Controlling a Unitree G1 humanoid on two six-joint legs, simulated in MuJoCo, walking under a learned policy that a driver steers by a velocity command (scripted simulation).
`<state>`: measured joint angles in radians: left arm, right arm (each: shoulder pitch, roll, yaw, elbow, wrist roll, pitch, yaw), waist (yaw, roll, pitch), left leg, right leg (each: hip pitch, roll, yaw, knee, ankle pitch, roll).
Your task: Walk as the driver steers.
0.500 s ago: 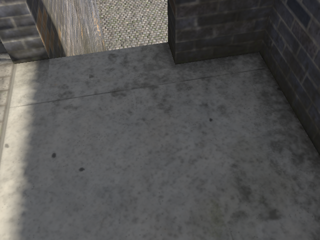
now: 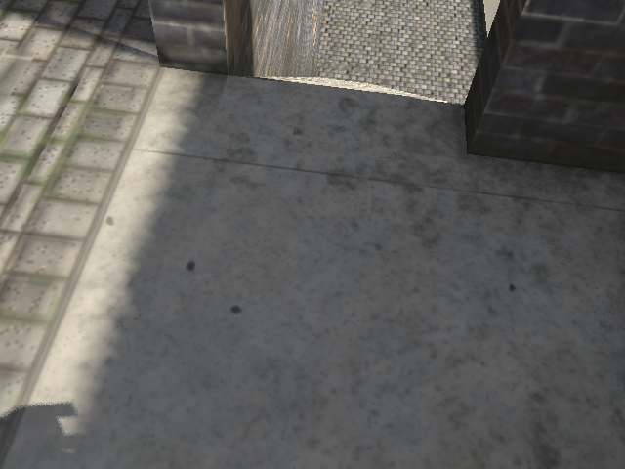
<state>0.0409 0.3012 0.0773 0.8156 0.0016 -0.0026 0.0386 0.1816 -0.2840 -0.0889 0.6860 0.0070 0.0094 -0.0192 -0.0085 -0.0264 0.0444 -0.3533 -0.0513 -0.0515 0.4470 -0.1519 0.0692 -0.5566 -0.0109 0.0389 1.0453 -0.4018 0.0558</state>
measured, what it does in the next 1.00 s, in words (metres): walks ahead: right foot, then left foot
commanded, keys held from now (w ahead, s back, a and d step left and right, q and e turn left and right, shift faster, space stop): q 0.08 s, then no key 0.12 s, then w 0.70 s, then w+e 0.10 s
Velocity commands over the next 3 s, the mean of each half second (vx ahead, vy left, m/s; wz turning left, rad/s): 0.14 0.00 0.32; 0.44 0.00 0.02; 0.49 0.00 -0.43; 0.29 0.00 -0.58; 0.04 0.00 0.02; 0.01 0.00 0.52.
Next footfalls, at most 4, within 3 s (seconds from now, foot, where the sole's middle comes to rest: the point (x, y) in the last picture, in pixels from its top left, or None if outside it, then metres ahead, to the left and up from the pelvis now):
0.26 right None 0.06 -0.15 -0.78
0.68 left None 0.17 0.15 -0.78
1.18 right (319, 414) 0.54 -0.03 -0.78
1.68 left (246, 296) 0.83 0.14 -0.78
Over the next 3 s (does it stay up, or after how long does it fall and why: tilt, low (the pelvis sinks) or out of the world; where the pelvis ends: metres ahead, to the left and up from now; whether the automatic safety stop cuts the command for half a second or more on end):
stays up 0.75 0.03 0.00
